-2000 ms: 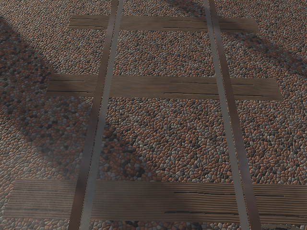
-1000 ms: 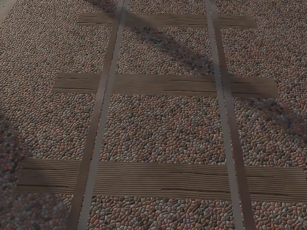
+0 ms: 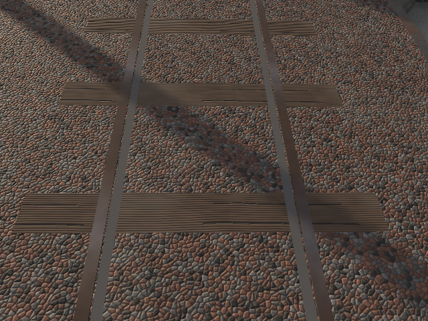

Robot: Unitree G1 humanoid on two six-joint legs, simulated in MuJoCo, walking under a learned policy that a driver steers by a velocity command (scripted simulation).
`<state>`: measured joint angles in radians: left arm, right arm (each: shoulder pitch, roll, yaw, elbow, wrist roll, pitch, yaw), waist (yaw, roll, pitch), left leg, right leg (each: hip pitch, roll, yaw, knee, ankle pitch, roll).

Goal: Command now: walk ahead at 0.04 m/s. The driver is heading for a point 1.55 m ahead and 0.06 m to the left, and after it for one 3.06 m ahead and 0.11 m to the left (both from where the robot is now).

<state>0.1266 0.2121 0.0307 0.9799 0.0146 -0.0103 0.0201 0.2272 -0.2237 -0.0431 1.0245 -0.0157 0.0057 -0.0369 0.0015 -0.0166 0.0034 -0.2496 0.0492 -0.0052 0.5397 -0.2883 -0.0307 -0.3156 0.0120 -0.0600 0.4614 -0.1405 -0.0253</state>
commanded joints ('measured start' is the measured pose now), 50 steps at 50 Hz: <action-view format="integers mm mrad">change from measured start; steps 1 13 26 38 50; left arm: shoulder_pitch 10 8 -6 3 37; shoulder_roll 107 113 117 105 93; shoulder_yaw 24 25 27 26 20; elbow -20 38 79 109 127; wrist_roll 0 -15 -16 -15 -16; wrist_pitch -7 4 18 21 20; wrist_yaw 7 7 16 19 22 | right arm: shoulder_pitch -7 36 38 67 113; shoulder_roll -104 -101 -86 -73 -56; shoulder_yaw -16 -11 -4 3 10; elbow -23 14 37 56 67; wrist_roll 6 14 12 10 11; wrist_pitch -34 -25 -15 -17 -20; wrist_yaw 0 0 -3 -9 -11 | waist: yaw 14 -7 -2 0 2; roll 95 18 27 21 20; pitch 25 -36 -3 23 38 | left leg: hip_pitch -103 21 23 6 -10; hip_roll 37 14 1 -6 -11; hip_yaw -45 -9 8 15 19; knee -182 -108 -130 -152 -162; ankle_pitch -55 240 199 109 69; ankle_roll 37 47 41 38 38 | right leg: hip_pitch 106 158 166 154 140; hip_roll -52 -60 -62 -58 -56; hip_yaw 61 56 58 58 60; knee -49 6 -2 -24 -34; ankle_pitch -63 189 158 80 38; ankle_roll -22 -21 -14 -8 -6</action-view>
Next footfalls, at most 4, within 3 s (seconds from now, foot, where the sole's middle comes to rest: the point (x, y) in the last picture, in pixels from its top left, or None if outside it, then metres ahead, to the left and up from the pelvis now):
1.96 left None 0.50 0.12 -0.77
2.48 right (248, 240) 0.81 -0.11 -0.77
2.82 left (179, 248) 0.77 0.13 -0.77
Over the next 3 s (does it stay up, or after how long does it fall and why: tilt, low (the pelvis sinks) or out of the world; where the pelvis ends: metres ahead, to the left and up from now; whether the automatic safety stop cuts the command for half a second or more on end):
stays up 0.74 -0.01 0.00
